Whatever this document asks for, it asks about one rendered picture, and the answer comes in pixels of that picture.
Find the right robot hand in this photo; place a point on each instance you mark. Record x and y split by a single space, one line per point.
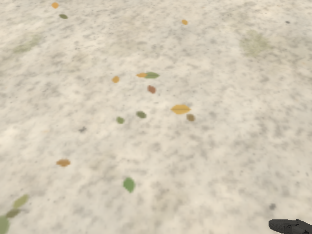
288 226

